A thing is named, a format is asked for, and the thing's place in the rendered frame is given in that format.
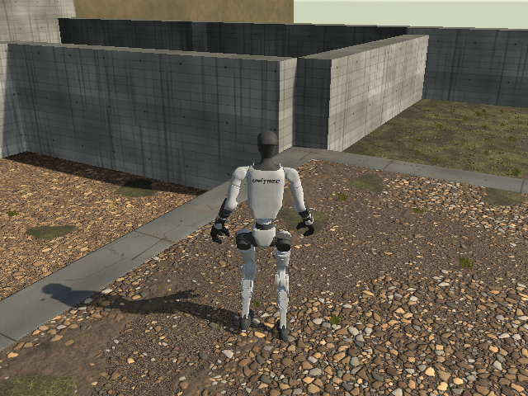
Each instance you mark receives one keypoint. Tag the robot left foot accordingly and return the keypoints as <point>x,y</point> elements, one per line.
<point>244,323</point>

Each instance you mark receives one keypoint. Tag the robot foot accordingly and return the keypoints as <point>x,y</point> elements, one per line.
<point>283,333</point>
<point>244,323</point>

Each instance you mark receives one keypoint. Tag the left robot forearm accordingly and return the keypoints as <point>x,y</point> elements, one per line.
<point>222,216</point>

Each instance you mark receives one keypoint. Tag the right robot forearm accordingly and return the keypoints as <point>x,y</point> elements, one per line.
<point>306,216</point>

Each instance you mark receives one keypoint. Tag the left robot upper arm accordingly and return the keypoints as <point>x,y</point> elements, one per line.
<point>240,173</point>

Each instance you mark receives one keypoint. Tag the right robot hand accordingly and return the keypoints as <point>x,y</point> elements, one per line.
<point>303,225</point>

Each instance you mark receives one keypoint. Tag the left robot hand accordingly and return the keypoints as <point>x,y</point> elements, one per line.
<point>220,232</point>

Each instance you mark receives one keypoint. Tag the right robot upper arm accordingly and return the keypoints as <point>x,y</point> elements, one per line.
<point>292,176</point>

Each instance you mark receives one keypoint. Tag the robot right foot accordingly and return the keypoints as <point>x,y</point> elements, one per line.
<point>283,333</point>

